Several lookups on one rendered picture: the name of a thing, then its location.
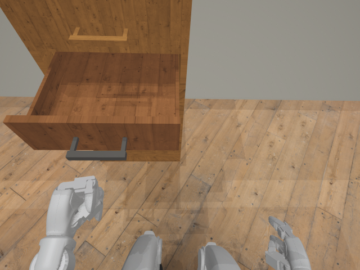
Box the cabinet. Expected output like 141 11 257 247
0 0 192 161

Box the handle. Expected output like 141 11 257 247
66 137 128 160
69 35 129 47

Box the right robot thigh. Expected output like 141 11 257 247
198 245 241 270

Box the drawer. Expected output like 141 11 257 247
3 52 181 150

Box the left robot hand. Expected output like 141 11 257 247
46 176 104 238

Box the robot thigh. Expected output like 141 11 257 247
121 235 163 270
198 245 241 270

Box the right robot hand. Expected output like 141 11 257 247
265 216 312 270

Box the robot left forearm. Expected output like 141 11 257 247
29 236 77 270

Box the left robot thigh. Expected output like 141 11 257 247
121 235 163 270

